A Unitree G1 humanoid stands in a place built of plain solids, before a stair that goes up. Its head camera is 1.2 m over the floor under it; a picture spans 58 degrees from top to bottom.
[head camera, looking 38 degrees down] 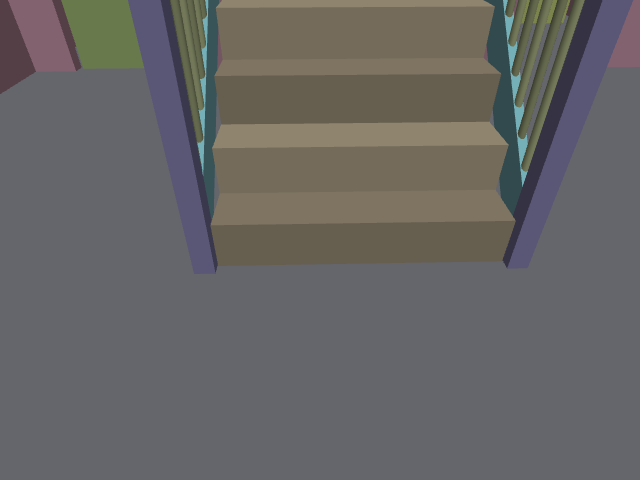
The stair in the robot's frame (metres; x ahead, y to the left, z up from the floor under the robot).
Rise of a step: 0.21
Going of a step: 0.23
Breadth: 1.20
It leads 1 degrees to the left of straight ahead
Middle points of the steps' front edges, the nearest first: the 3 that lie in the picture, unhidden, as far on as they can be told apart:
1.37 -0.17 0.21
1.61 -0.17 0.42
1.84 -0.16 0.63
